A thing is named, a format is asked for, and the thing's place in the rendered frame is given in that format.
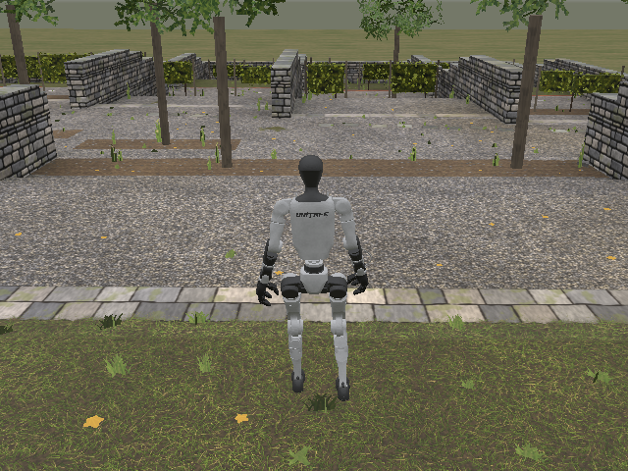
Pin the robot right forearm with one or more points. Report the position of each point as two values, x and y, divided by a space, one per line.
357 259

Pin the robot right shin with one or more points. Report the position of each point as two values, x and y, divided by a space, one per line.
341 353

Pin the robot right upper arm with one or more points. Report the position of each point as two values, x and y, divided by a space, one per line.
343 207

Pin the left robot hand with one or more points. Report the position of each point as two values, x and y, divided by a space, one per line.
261 292

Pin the robot left forearm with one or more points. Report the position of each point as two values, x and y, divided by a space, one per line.
268 264

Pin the robot right thigh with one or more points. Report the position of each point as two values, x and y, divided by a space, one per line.
337 289

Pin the robot left upper arm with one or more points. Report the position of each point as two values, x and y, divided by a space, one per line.
281 208

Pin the right robot hand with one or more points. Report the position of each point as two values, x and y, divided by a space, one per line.
363 280

